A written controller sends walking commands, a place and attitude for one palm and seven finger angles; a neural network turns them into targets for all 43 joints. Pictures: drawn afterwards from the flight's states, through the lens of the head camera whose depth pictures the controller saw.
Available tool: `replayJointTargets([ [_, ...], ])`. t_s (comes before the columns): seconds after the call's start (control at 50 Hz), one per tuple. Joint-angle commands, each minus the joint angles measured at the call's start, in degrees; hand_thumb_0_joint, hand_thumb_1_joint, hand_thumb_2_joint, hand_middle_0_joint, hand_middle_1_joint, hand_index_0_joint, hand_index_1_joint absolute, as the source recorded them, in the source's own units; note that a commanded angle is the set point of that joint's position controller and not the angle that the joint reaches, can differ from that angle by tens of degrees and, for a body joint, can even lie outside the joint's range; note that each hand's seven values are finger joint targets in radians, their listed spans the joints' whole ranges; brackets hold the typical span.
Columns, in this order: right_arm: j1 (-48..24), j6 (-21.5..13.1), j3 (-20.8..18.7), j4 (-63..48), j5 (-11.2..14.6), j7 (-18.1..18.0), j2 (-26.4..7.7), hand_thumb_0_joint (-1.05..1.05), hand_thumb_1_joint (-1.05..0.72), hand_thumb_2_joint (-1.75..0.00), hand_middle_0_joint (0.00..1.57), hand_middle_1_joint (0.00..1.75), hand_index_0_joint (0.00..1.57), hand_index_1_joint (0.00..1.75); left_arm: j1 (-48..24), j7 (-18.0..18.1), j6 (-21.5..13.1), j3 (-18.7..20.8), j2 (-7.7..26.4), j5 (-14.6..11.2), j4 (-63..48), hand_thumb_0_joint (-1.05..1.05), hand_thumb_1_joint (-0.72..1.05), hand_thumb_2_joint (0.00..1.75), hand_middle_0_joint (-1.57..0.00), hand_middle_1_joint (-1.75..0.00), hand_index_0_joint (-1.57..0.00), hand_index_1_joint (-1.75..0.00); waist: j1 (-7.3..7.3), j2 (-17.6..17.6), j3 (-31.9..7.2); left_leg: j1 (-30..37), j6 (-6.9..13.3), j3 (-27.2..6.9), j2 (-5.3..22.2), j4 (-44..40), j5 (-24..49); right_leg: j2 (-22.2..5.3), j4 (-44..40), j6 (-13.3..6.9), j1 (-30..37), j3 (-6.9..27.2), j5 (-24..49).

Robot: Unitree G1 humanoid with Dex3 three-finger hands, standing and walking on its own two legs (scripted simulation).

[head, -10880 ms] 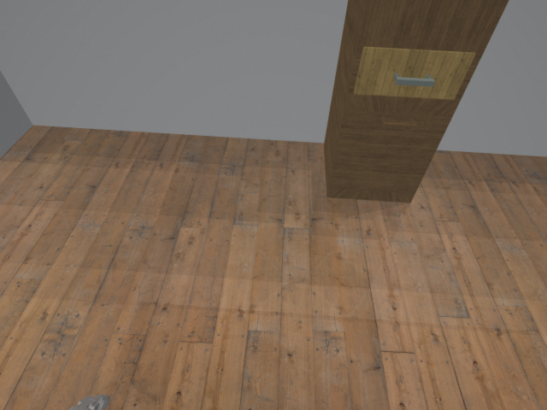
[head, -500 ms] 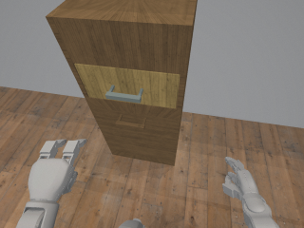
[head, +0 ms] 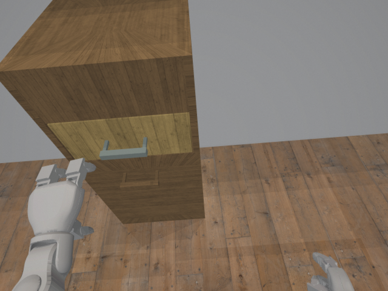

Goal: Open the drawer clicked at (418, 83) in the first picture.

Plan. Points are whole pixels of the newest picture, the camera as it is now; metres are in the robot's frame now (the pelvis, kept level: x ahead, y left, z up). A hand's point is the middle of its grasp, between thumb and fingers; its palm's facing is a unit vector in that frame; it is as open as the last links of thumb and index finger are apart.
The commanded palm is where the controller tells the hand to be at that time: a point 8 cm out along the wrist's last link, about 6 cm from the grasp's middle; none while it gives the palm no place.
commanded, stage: raise the hand with hooked fingers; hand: left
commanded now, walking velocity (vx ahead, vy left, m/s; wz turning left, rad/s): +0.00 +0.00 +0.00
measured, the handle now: (124, 148) +0.49 +0.26 -0.06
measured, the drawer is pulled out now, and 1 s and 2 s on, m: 0.00 0.00 0.00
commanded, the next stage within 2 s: move the hooked fingers above the handle in 0.76 s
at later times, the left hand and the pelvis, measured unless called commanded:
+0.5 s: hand (42, 184) +0.28 +0.31 +0.10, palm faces +0.02 -0.09 -1.00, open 13.8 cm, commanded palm +0.25 +0.30 +0.15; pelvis -0.03 +0.06 +0.02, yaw +2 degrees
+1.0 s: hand (60, 192) +0.28 +0.28 +0.08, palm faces +0.00 -0.08 -1.00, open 13.8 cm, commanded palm +0.26 +0.29 +0.14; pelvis -0.03 +0.04 +0.02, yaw +1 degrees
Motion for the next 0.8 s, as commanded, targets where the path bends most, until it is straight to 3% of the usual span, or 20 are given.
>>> replayJointTargets([
  [0.0,-9.9,-1.8,0.3,-11.3,1.7,-0.3,-3.4,0.00,-0.90,-0.90,0.20,0.30,0.20,0.30,-11.9,-3.3,7.3,-0.1,8.9,-0.6,-11.2,0.00,-0.45,0.32,-0.30,-1.17,-0.30,-1.17,0.63,-4.8,-13.7,6.0,1.2,1.6,0.5,-5.4,24.5,-5.0,-7.2,1.7,19.8,2.1,36.4],
  [0.06,-9.8,-1.0,1.3,-11.6,1.5,-1.5,-2.9,0.00,-0.90,-0.90,0.20,0.30,0.20,0.30,-18.7,-7.4,8.6,-1.9,10.6,0.8,-11.6,0.00,-0.50,0.30,-0.30,-1.20,-0.30,-1.20,0.72,-3.3,-11.5,10.9,1.3,0.9,1.6,-8.0,25.6,-4.3,-9.4,1.2,17.8,-0.4,27.1],
  [0.1,-9.6,-0.6,2.0,-11.8,1.3,-1.9,-2.7,0.00,-0.90,-0.90,0.20,0.30,0.20,0.30,-23.7,-9.0,7.8,-0.5,13.2,2.1,-12.0,0.00,-0.50,0.30,-0.30,-1.20,-0.30,-1.20,1.17,-1.5,-10.2,13.6,1.1,0.0,2.3,-9.5,26.7,-3.9,-10.4,0.5,16.6,-1.7,22.2],
  [0.18,-8.4,-0.3,3.1,-11.0,1.4,-1.9,-1.6,0.00,-0.90,-0.90,0.20,0.30,0.20,0.30,-28.3,-10.7,6.6,0.4,14.0,3.3,-7.2,0.00,-0.50,0.30,-0.30,-1.20,-0.30,-1.20,1.95,1.7,-7.7,16.4,-0.6,-1.4,3.0,-11.9,29.7,-3.2,-11.8,-0.3,16.1,-3.3,19.0],
  [0.2,-8.2,0.0,3.2,-11.0,1.5,-1.8,-1.7,0.00,-0.90,-0.90,0.20,0.30,0.20,0.30,-29.5,-11.2,6.8,1.1,14.8,3.1,-5.9,0.00,-0.50,0.30,-0.30,-1.20,-0.30,-1.20,2.10,2.0,-7.3,16.9,-1.0,-1.7,3.2,-12.5,30.0,-2.9,-12.3,-0.5,16.3,-3.5,18.4],
  [0.28,-7.6,0.6,3.6,-10.9,2.1,-1.5,-1.7,0.00,-0.90,-0.90,0.20,0.30,0.20,0.30,-36.6,-14.7,7.9,-2.3,12.6,1.8,-1.5,0.00,-0.50,0.30,-0.30,-1.20,-0.30,-1.20,1.01,0.4,-4.3,17.0,-1.9,-2.2,3.8,-15.1,26.8,-2.8,-14.2,-0.4,15.9,-4.6,15.1],
  [0.34,-6.8,0.6,3.6,-11.3,2.1,-1.6,-1.9,0.00,-0.90,-0.90,0.20,0.30,0.20,0.30,-41.7,-17.7,7.4,-3.9,12.5,1.3,-1.3,0.00,-0.50,0.30,-0.30,-1.20,-0.30,-1.20,0.64,1.1,-6.5,19.4,-2.2,-3.3,4.1,-15.9,26.7,-2.9,-14.8,-0.5,16.4,-5.0,13.7],
  [0.38,-5.9,0.5,3.6,-11.7,1.8,-1.2,-1.9,0.00,-0.90,-0.90,0.20,0.30,0.20,0.30,-37.8,-19.7,6.4,-5.2,10.5,1.0,0.7,0.00,-0.50,0.30,-0.30,-1.20,-0.30,-1.20,1.03,-0.2,-6.0,19.2,-2.1,-3.6,4.2,-16.2,26.4,-2.9,-15.3,-0.5,16.4,-5.2,13.1],
  [0.44,-5.0,-0.1,3.4,-12.0,1.5,-0.5,-2.1,0.00,-0.90,-0.90,0.20,0.30,0.20,0.30,-34.7,-21.4,3.1,-4.4,10.9,0.7,-1.1,0.00,-0.50,0.30,-0.30,-1.20,-0.30,-1.20,1.76,0.3,-6.1,19.6,-2.4,-4.4,4.7,-16.5,27.6,-2.9,-15.4,-0.5,16.8,-5.2,13.2],
  [0.5,-4.8,-0.7,3.1,-12.1,0.9,-0.1,-2.6,0.00,-0.90,-0.90,0.20,0.30,0.20,0.30,-34.8,-20.3,-0.6,-0.7,14.1,0.8,-5.6,0.00,-0.50,0.30,-0.30,-1.20,-0.30,-1.20,2.65,1.2,-7.3,19.8,-2.9,-5.8,5.1,-16.6,29.6,-2.8,-15.2,-0.5,17.3,-4.7,13.9],
  [0.6,-4.6,-2.0,2.3,-11.1,0.8,0.0,-2.5,0.00,-0.90,-0.90,0.20,0.30,0.20,0.30,-36.8,-14.4,-4.3,4.6,17.7,1.2,-9.9,0.00,-0.50,0.30,-0.30,-1.20,-0.30,-1.20,3.80,3.8,-9.3,20.4,-3.8,-7.2,4.7,-16.5,29.6,-2.3,-14.4,-0.7,16.8,-4.3,14.4],
  [0.62,-4.4,-2.1,2.2,-10.6,0.9,0.0,-2.4,0.00,-0.90,-0.90,0.20,0.30,0.20,0.30,-36.9,-13.1,-4.2,4.2,17.0,1.3,-9.8,0.00,-0.50,0.30,-0.30,-1.20,-0.30,-1.20,3.71,3.8,-10.3,20.6,-3.8,-7.1,4.5,-16.2,29.2,-2.5,-14.2,-0.7,16.6,-4.2,14.3],
  [0.68,-3.7,-2.1,1.7,-9.5,1.5,0.1,-2.5,0.00,-0.90,-0.90,0.20,0.30,0.20,0.30,-35.1,-11.3,-2.4,2.8,14.6,0.5,-5.8,0.00,-0.50,0.30,-0.30,-1.20,-0.30,-1.20,3.15,1.3,-8.6,19.0,-3.8,-5.8,4.0,-16.4,27.1,-2.4,-14.7,-0.6,15.8,-4.6,14.1],
  [0.78,-4.4,-1.6,1.5,-9.5,2.1,0.0,-3.1,0.00,-0.90,-0.90,0.20,0.30,0.20,0.30,-34.4,-13.1,2.2,-2.8,11.1,0.3,-3.9,0.00,-0.50,0.30,-0.30,-1.20,-0.30,-1.20,1.75,-0.4,-8.3,18.3,-3.0,-4.1,3.4,-16.6,24.6,-2.7,-15.6,-0.5,16.7,-4.4,14.1],
])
